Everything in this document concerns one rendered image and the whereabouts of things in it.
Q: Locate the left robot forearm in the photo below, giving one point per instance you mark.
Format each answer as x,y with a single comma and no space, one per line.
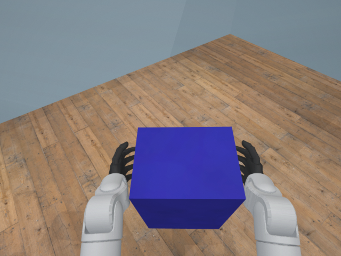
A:
103,218

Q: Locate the robot right hand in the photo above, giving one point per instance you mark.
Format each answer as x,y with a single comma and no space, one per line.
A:
251,160

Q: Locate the right robot forearm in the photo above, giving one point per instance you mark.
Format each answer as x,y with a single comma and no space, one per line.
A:
275,219

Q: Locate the robot left hand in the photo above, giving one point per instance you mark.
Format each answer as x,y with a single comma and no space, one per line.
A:
119,161

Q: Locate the carton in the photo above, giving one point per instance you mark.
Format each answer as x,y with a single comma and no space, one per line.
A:
186,177

